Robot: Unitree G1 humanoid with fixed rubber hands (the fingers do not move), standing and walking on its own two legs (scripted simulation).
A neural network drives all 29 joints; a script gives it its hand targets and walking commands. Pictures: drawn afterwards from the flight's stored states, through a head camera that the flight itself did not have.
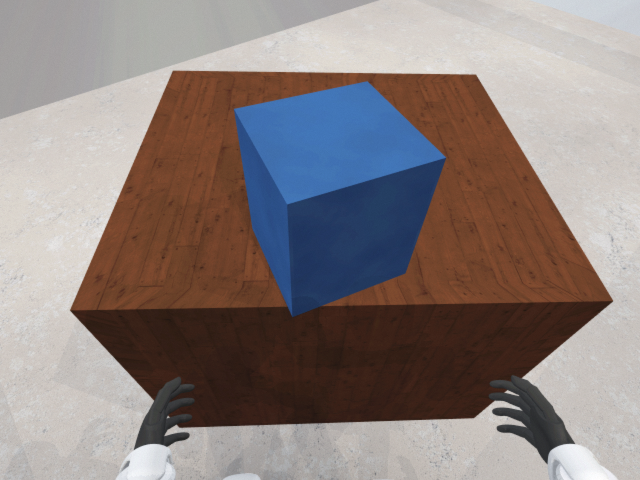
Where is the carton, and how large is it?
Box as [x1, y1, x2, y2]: [234, 81, 445, 316]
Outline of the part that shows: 367,81 234,109 252,228 292,316 405,272 445,157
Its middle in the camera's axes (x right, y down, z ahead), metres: +0.01 -0.05 +0.60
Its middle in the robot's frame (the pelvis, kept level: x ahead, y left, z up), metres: +0.49 +0.00 +0.06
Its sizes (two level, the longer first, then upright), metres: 0.210 0.200 0.250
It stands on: a pedestal, 0.69 m high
